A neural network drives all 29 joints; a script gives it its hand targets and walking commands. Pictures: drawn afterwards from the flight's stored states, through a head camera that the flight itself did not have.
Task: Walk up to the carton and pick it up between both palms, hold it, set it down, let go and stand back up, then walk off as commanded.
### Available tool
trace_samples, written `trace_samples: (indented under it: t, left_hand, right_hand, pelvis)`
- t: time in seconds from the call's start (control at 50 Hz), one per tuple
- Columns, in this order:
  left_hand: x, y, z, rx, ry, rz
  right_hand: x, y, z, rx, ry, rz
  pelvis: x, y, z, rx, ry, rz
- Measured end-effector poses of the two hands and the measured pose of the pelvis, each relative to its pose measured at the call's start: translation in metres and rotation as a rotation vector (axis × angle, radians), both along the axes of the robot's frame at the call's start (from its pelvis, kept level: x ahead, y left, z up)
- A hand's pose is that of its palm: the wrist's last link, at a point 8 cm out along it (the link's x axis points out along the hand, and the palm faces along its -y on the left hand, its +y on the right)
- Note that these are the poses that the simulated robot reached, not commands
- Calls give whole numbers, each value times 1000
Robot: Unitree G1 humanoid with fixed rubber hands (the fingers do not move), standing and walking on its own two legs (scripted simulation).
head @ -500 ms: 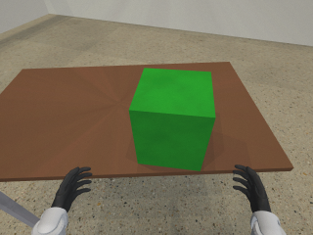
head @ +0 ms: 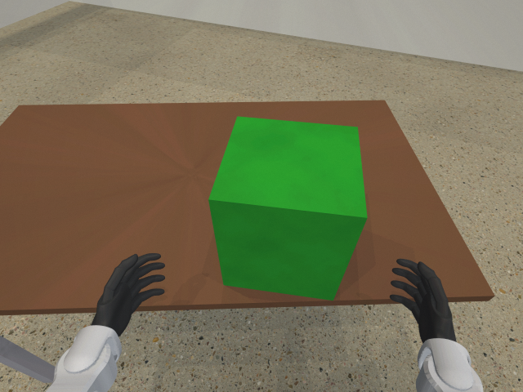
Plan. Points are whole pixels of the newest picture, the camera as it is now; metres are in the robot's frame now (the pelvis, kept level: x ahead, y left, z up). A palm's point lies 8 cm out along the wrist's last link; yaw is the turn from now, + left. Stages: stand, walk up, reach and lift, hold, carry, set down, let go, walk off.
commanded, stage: reach and lift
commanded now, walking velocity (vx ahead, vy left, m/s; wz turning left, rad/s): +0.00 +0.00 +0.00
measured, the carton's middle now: (286, 210) +0.43 -0.02 +0.03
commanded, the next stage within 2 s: none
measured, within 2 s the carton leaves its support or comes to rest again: neither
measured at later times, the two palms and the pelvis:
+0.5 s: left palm (133, 258) +0.29 +0.21 +0.09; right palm (432, 282) +0.26 -0.20 +0.08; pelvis +0.01 +0.00 +0.00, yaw +0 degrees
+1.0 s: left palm (143, 202) +0.36 +0.20 +0.13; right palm (421, 227) +0.33 -0.20 +0.11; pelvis +0.01 +0.00 +0.00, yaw +0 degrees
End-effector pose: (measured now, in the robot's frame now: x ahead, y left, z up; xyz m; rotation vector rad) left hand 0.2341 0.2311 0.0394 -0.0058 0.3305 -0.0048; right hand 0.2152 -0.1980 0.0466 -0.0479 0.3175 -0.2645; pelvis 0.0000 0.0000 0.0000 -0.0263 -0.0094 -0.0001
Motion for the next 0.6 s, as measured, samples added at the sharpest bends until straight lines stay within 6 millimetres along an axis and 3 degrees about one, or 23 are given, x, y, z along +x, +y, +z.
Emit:
trace_samples:
  t: [0.3,0.6]
  left_hand:
    - [27,-14,16,-17,16,-42]
    - [71,-27,61,21,-60,-94]
  right_hand:
    - [20,3,14,29,-15,16]
    - [61,1,41,37,-71,10]
  pelvis:
    - [12,-2,1,3,24,-1]
    - [8,-1,1,2,18,-1]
